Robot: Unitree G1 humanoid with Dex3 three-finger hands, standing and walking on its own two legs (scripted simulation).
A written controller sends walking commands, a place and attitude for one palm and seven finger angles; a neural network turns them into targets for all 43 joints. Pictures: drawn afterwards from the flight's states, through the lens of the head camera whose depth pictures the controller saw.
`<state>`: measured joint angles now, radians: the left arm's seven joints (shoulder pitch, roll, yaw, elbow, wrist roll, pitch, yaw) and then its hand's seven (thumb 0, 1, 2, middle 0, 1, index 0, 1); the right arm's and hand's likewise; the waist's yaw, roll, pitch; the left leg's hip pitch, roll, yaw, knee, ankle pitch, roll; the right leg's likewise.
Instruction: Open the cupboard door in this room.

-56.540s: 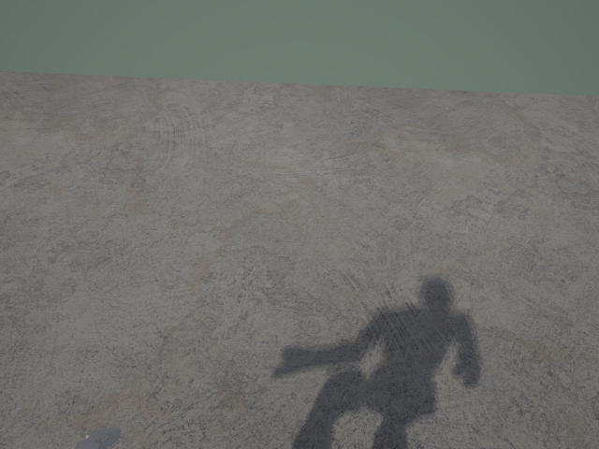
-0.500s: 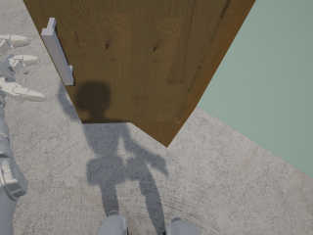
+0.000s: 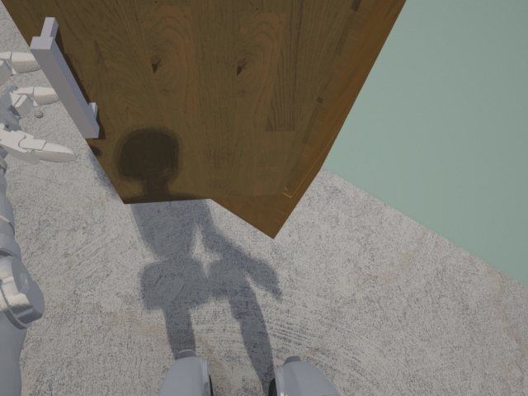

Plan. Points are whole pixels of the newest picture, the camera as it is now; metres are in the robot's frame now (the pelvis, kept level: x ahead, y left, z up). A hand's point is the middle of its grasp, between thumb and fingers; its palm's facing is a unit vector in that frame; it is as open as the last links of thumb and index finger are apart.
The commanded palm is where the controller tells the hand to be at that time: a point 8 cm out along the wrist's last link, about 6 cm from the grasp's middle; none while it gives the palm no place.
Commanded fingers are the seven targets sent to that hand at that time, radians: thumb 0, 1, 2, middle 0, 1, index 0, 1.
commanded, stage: slide the fingers in behind the handle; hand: left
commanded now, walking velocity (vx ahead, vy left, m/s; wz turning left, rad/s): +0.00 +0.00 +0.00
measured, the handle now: (72, 84) +0.54 +0.24 +0.10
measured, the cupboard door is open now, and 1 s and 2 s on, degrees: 40 40 40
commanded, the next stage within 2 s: close the thumb around the handle in 1.20 s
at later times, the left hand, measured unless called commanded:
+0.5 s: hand (59, 118) +0.48 +0.25 +0.09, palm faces +0.05 -1.00 +0.01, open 14.0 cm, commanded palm +0.46 +0.28 +0.09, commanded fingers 0.00 -0.50 0.30 -0.30 -1.20 -0.30 -1.20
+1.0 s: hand (83, 115) +0.48 +0.22 +0.10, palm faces +0.07 -1.00 -0.01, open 14.0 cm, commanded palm +0.46 +0.26 +0.09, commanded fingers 0.00 -0.50 0.30 -0.30 -1.20 -0.30 -1.20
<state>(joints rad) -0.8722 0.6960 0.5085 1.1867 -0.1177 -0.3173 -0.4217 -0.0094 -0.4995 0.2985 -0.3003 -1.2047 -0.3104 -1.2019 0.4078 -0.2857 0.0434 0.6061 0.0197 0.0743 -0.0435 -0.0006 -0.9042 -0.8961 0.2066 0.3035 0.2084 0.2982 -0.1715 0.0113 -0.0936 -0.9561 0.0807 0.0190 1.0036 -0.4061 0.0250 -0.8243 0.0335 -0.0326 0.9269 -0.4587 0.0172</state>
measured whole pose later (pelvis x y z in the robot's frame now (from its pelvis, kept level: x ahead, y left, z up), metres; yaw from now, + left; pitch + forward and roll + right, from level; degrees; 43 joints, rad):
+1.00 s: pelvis +0.00 -0.01 +0.00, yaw +1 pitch +18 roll -3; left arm -0.84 0.52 0.41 1.14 -0.11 -0.37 -0.26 -0.01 -0.50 0.30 -0.30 -1.20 -0.30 -1.20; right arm 0.40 -0.27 0.03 0.63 0.01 0.07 -0.02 0.00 -0.90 -0.90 0.21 0.30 0.21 0.30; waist -0.15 0.02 -0.10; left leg -0.90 0.07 0.02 0.98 -0.40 0.02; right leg -0.78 0.03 -0.03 0.93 -0.46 0.01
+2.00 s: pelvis +0.00 -0.01 +0.00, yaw +1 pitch +18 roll -3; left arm -0.84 0.51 0.40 1.14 -0.13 -0.36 -0.30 0.00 0.71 0.82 -0.37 -1.34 -0.37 -1.33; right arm 0.39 -0.27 0.03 0.63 0.02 0.07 -0.02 0.00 -0.90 -0.90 0.21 0.30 0.21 0.30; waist -0.15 0.02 -0.11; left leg -0.90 0.07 0.02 0.98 -0.40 0.02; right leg -0.77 0.03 -0.03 0.92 -0.47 0.01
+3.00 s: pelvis +0.02 -0.04 +0.02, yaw +3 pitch +7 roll +0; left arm 0.20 -0.02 -0.07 -0.01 -0.05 -0.18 0.38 0.01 0.67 0.76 -0.37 -1.27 -0.36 -1.31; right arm 0.18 -0.18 0.04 0.48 -0.03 0.07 0.02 0.00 -0.91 -0.90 0.20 0.30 0.21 0.30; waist -0.01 0.03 -0.12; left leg -0.59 0.05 0.00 0.85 -0.38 -0.04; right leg -0.49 0.01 -0.05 0.87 -0.50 -0.04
